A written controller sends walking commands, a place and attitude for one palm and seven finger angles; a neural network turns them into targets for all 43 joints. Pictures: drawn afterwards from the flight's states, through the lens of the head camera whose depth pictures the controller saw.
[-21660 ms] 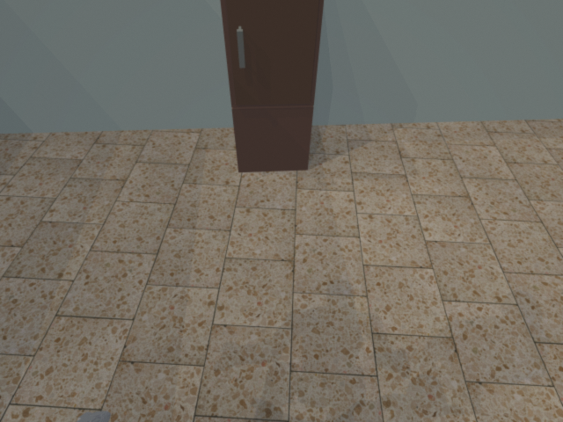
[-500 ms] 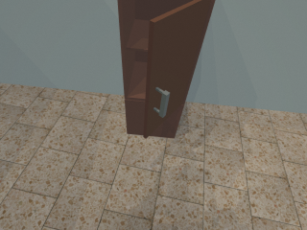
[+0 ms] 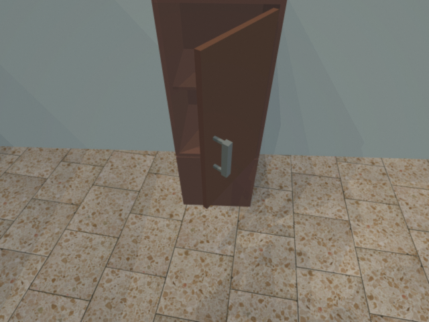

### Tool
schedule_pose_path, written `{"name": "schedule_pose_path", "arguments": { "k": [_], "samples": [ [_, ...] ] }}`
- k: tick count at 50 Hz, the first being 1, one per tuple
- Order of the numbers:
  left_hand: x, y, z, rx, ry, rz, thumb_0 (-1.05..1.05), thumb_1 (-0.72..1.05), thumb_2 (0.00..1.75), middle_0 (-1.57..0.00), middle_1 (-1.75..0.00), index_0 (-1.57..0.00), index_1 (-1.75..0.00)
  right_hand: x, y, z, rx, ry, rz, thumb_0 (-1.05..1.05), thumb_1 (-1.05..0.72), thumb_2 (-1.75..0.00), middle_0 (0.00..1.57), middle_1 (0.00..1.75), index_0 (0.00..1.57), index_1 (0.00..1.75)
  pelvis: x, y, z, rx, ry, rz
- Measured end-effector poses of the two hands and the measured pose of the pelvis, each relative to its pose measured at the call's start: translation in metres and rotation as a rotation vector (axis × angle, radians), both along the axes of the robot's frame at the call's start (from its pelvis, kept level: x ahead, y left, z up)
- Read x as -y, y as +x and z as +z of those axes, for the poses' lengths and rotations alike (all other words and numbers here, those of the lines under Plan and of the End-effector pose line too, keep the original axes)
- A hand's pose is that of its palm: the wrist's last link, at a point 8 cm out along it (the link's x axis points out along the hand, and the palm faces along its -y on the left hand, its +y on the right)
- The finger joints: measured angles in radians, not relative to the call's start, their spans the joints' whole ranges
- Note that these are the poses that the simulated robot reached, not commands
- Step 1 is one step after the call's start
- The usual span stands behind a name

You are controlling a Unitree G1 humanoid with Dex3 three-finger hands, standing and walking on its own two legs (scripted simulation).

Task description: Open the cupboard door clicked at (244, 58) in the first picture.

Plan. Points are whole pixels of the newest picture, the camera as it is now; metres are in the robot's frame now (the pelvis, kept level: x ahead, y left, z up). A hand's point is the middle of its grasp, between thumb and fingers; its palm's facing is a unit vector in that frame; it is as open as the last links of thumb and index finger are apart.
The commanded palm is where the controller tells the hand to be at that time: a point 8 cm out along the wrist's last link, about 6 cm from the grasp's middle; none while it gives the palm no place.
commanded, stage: let the arm hang, fingers relaxed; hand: left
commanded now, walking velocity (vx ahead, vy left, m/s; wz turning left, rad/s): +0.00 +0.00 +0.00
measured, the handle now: (221, 156) +0.59 +0.01 -0.09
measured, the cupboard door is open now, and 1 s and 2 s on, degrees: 54 54 54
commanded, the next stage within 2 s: look to check the result in 0.16 s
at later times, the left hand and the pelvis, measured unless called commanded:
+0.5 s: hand out of the picture -0.01 +0.15 -0.17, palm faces +0.04 -0.98 -0.18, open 7.4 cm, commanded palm none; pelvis +0.02 -0.02 +0.00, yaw +0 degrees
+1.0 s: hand out of the picture +0.02 +0.13 -0.18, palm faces +0.04 -0.98 -0.18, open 7.4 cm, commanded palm none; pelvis +0.04 -0.03 +0.00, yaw -2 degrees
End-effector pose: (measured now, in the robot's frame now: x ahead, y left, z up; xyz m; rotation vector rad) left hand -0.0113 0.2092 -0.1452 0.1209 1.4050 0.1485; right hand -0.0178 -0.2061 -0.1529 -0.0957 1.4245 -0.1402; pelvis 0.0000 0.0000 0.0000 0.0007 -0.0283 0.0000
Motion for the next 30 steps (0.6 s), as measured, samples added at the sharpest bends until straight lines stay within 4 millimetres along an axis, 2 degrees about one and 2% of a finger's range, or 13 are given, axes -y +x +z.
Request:
{"name": "schedule_pose_path", "arguments": {
  "k": [6, 16, 23, 30],
  "samples": [
    [0.007, 0.009, -0.002, 0.000, -0.008, -0.008, 0.02, 0.92, 0.90, -0.20, -0.30, -0.20, -0.30, 0.006, 0.002, 0.003, -0.004, -0.011, -0.011, 0.00, -0.91, -0.90, 0.20, 0.30, 0.20, 0.30, 0.006, 0.006, 0.000, 0.001, 0.000, -0.003],
    [0.011, 0.002, -0.001, -0.048, 0.000, 0.013, 0.01, 0.91, 0.90, -0.20, -0.30, -0.20, -0.30, 0.011, 0.003, 0.003, -0.043, -0.010, -0.006, 0.00, -0.91, -0.90, 0.20, 0.30, 0.20, 0.30, 0.012, 0.015, 0.001, -0.001, 0.000, -0.001],
    [0.014, -0.003, 0.001, -0.077, 0.006, 0.024, 0.01, 0.91, 0.90, -0.20, -0.30, -0.20, -0.30, 0.014, 0.013, 0.002, -0.041, -0.007, 0.000, 0.00, -0.91, -0.90, 0.20, 0.30, 0.20, 0.30, 0.015, 0.021, 0.001, -0.002, 0.003, -0.001],
    [0.018, 0.001, 0.001, -0.075, 0.004, 0.030, 0.01, 0.91, 0.90, -0.20, -0.30, -0.20, -0.30, 0.018, 0.027, 0.001, -0.027, -0.012, 0.011, 0.00, -0.91, -0.90, 0.20, 0.30, 0.20, 0.30, 0.018, 0.027, 0.001, -0.002, 0.006, 0.000]
  ]
}}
